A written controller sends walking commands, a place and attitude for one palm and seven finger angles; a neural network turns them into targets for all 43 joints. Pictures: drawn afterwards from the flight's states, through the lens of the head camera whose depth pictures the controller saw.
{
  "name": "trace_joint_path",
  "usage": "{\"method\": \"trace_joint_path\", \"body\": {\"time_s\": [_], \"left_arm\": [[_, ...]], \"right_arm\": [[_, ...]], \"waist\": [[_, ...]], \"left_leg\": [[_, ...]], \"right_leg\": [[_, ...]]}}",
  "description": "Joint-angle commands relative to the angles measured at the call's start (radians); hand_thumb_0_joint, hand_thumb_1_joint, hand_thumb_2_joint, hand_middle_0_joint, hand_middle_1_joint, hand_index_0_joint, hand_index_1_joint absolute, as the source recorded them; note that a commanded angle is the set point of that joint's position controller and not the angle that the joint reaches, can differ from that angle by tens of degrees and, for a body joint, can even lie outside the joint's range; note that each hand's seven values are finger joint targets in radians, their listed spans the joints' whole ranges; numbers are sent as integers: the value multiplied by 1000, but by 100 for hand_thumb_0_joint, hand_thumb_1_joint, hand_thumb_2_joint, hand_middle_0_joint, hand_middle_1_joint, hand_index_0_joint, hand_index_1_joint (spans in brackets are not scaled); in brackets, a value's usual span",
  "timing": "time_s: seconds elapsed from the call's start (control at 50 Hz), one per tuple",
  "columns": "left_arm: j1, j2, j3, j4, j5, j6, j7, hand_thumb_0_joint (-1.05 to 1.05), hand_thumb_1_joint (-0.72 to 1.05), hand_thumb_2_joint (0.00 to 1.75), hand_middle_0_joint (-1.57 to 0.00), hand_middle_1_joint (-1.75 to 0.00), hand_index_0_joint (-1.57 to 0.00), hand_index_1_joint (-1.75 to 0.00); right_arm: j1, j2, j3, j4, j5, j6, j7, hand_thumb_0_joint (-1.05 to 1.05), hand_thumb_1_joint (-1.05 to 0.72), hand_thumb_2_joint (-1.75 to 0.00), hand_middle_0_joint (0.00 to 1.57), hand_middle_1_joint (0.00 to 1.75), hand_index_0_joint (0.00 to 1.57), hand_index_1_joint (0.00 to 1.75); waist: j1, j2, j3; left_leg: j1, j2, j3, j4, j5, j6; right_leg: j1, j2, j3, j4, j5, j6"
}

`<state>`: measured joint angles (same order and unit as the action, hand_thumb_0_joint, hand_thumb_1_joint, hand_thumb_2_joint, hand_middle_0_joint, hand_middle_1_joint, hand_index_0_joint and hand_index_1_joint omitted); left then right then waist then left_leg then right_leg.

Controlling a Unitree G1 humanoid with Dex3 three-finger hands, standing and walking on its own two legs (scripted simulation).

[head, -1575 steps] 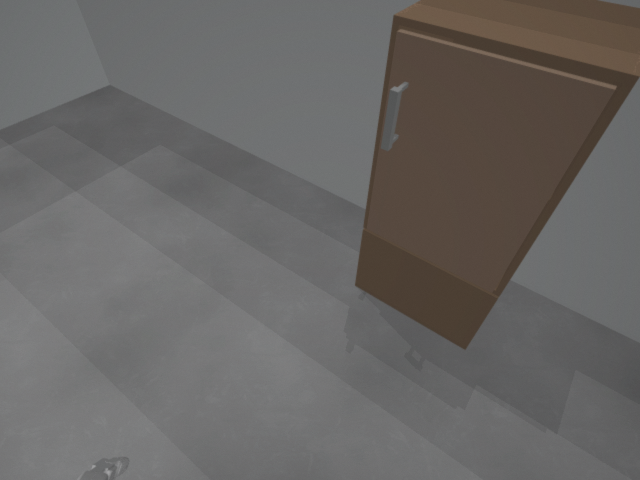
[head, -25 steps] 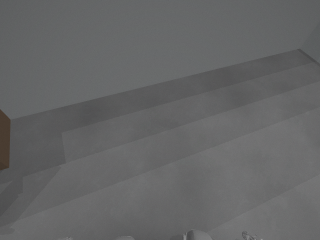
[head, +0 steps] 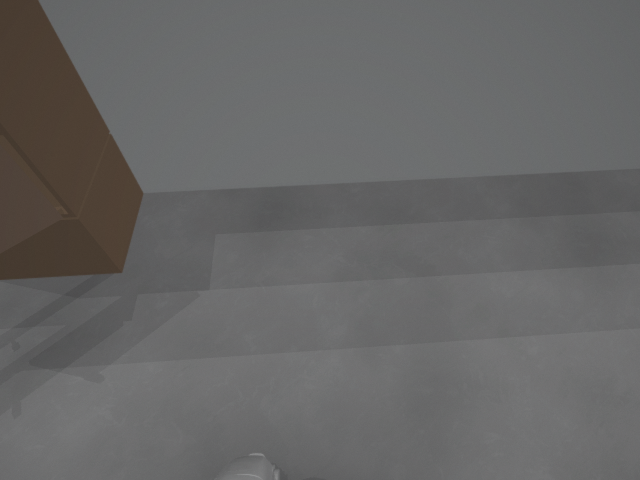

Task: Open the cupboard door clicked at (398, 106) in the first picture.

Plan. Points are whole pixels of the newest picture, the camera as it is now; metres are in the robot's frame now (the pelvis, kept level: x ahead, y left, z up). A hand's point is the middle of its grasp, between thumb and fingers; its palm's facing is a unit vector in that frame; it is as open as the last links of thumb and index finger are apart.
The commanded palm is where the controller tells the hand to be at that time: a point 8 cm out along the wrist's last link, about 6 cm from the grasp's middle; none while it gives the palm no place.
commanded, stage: turn to face it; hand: left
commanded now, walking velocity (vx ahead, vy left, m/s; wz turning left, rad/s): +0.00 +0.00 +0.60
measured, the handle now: out of the picture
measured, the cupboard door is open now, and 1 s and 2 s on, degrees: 41 41 41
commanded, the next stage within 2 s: take the last steps up to it in 1.28 s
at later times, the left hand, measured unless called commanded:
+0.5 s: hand out of the picture +0.06 +0.21 -0.15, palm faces +0.29 -0.91 -0.31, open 7.4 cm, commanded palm none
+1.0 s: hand out of the picture -0.03 +0.22 -0.17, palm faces +0.58 -0.78 -0.24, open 7.4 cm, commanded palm none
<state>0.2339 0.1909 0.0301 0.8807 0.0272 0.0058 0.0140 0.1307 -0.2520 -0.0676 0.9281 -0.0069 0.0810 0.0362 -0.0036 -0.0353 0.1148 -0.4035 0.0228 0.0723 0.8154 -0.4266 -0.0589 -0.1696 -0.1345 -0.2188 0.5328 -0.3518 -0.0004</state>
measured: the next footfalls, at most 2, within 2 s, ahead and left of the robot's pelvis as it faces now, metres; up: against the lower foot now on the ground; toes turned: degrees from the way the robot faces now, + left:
left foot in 0.08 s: +0.06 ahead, +0.13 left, +0.00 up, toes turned +8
right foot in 0.44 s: +0.08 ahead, -0.14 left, +0.00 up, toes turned +13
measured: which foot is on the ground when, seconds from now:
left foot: up 0.00-0.06, down 0.08-0.44, up 0.46-0.76, down 0.78-1.00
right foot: down 0.00-0.08, up 0.10-0.42, down 0.44-0.78, up 0.80-1.00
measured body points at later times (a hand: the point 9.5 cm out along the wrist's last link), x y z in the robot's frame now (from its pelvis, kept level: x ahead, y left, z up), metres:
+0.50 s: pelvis +0.02 -0.02 -0.01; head +0.06 -0.03 +0.44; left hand +0.04 +0.26 -0.13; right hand +0.17 -0.25 -0.16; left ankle +0.00 +0.11 -0.71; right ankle +0.05 -0.14 -0.74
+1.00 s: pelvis +0.02 +0.00 +0.00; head +0.05 +0.04 +0.45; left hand -0.06 +0.26 -0.15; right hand +0.25 -0.16 -0.13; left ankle -0.01 +0.09 -0.74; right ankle +0.09 -0.14 -0.67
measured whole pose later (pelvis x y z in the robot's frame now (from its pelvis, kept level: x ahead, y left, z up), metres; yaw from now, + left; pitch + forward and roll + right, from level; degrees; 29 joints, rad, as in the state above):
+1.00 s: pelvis +0.02 +0.00 +0.00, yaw +35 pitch +1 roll -1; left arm 0.18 0.27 0.07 0.90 0.02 0.06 0.01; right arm 0.15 -0.22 -0.03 0.90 -0.02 0.03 0.00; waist 0.00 -0.04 0.09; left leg -0.30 -0.02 -0.01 0.52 -0.23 0.04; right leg -0.47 -0.09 -0.02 1.05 -0.44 0.08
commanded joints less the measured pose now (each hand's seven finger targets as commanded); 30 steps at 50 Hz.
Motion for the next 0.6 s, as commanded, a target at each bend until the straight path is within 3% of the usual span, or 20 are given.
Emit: {"method": "trace_joint_path", "body": {"time_s": [0.0, 0.02, 0.04, 0.06, 0.08, 0.1, 0.12, 0.14, 0.2, 0.28, 0.3, 0.36, 0.38, 0.4, 0.42, 0.44, 0.46, 0.5, 0.54, 0.58], "left_arm": [[52, 245, 79, -40, -4, -12, 10, 0, 90, 90, -20, -30, -20, -30], [36, 240, 80, -45, -11, -11, 6, 0, 90, 90, -20, -30, -20, -30], [23, 214, 76, -63, -17, -7, 2, 0, 90, 90, -20, -30, -20, -30], [-21, 131, 53, -107, -25, -2, -5, 0, 90, 90, -20, -30, -20, -30], [-98, 152, 45, -135, -14, 13, 5, 0, 90, 90, -20, -30, -20, -30], [-110, 153, 51, -146, -12, 16, 6, 0, 90, 90, -20, -30, -20, -30], [-121, 138, 57, -123, -9, 21, 8, 0, 90, 90, -20, -30, -20, -30], [-94, 152, 60, -98, -9, 27, 4, 0, 90, 90, -20, -30, -20, -30], [-40, 146, 62, -71, -7, 35, -10, 0, 90, 90, -20, -30, -20, -30], [-66, 132, 56, -88, -9, 28, -9, 0, 90, 90, -20, -30, -20, -30], [-59, 128, 53, -90, -11, 26, -8, 0, 90, 90, -20, -30, -20, -30], [14, 139, 58, -76, -15, 13, -3, 0, 90, 90, -20, -30, -20, -30], [58, 171, 67, -71, -12, 4, 1, 0, 90, 90, -20, -30, -20, -30], [90, 242, 84, -68, 1, -7, 10, 0, 90, 90, -20, -30, -20, -30], [80, 312, 90, -79, 9, -9, 15, 0, 90, 90, -20, -30, -20, -30], [46, 290, 77, -85, 1, -9, 18, 0, 90, 90, -20, -30, -20, -30], [-23, 224, 65, -96, -1, -14, 22, 0, 90, 90, -20, -30, -20, -30], [-68, 194, 53, -106, -6, -11, 19, 0, 90, 90, -20, -30, -20, -30], [-45, 194, 53, -99, -4, -14, 17, 0, 90, 90, -20, -30, -20, -30], [-6, 212, 61, -83, -1, -13, 17, 0, 90, 90, -20, -30, -20, -30]], "right_arm": [[-35, -56, -10, -99, -4, -48, -7, 0, -90, -90, 20, 30, 20, 30], [20, -78, -16, -85, -7, -53, -9, 0, -90, -90, 20, 30, 20, 30], [99, -148, -36, -68, -13, -61, -14, 0, -90, -90, 20, 30, 20, 30], [183, -266, -66, -61, -18, -66, -24, 0, -90, -90, 20, 30, 20, 30], [234, -278, -64, -38, -9, -58, -33, 0, -90, -90, 20, 30, 20, 30], [198, -270, -59, -52, -15, -59, -42, 0, -90, -90, 20, 30, 20, 30], [143, -235, -53, -64, -17, -63, -51, 0, -90, -90, 20, 30, 20, 30], [61, -207, -43, -86, -18, -60, -55, 0, -90, -90, 20, 30, 20, 30], [-10, -184, -31, -108, -19, -63, -52, 0, -90, -90, 20, 30, 20, 30], [12, -198, -41, -104, -23, -60, -45, 0, -90, -90, 20, 30, 20, 30], [8, -202, -44, -106, -24, -58, -44, 0, -90, -90, 20, 30, 20, 30], [-26, -195, -51, -117, -15, -51, -41, 0, -90, -90, 20, 30, 20, 30], [-41, -174, -49, -124, -8, -51, -38, 0, -90, -90, 20, 30, 20, 30], [-34, -111, -42, -138, 0, -51, -33, 0, -90, -90, 20, 30, 20, 30], [-62, -83, -36, -163, -1, -54, -28, 0, -90, -90, 20, 30, 20, 30], [-58, -121, -41, -154, -10, -50, -23, 0, -90, -90, 20, 30, 20, 30], [-31, -116, -45, -130, -13, -43, -19, 0, -90, -90, 20, 30, 20, 30], [-15, -96, -39, -102, -10, -32, -11, 0, -90, -90, 20, 30, 20, 30], [-35, -71, -30, -106, -6, -27, -4, 0, -90, -90, 20, 30, 20, 30], [-74, -52, -22, -110, -1, -27, 1, 0, -90, -90, 20, 30, 20, 30]], "waist": [[20, -168, -157], [-17, -128, -184], [-63, 24, -243], [-110, 341, -266], [-120, 238, -265], [-100, 164, -220], [-82, 242, -197], [-45, 278, -161], [-1, 211, -137], [-13, 154, -141], [-12, 178, -150], [25, 192, -167], [52, 132, -179], [70, -68, -193], [83, -285, -163], [59, -198, -139], [15, -183, -112], [-10, -199, -109], [0, -191, -105], [24, -169, -94]], "left_leg": [[74, -39, 55, -222, 95, 23], [187, -40, 44, -320, 202, 38], [380, 69, -91, -365, 435, 90], [501, 366, -502, -413, 854, 258], [477, 415, -510, -397, 942, 328], [406, 407, -472, -422, 784, 337], [330, 321, -443, -439, 675, 295], [252, 270, -380, -458, 553, 259], [156, 190, -308, -489, 354, 206], [142, 180, -355, -482, 305, 213], [136, 176, -374, -469, 323, 214], [55, 129, -382, -390, 355, 178], [-17, 85, -359, -330, 297, 141], [-174, -21, -254, -142, 112, 75], [-244, -109, -101, 128, -168, 17], [-217, -48, -152, 308, -165, 29], [-223, -20, -166, 379, -88, 25], [-200, -1, -112, 400, -25, 2], [-161, -2, -66, 292, -9, -9], [-122, -7, -21, 164, -4, -12]], "right_leg": [[128, -211, 95, 21, 747, -64], [67, -199, 65, 115, 704, -31], [-101, -150, 28, 285, 490, 22], [-396, 9, 29, 529, -268, 99], [-434, 9, 174, 622, -338, 82], [-446, -5, 199, 656, -290, 79], [-436, -1, 216, 653, -224, 82], [-406, 2, 235, 648, -158, 82], [-320, 38, 214, 548, -79, 80], [-238, 82, 189, 330, -92, 77], [-206, 94, 185, 272, -93, 75], [-23, 128, 165, 38, 38, 66], [83, 98, 196, -94, 100, 59], [206, -107, 406, -248, 32, 0], [138, -350, 632, -306, 131, -121], [40, -356, 568, -277, 191, -164], [19, -283, 473, -259, 252, -155], [33, -199, 304, -194, 450, -123], [46, -182, 215, -177, 531, -108], [70, -188, 178, -167, 554, -97]]}}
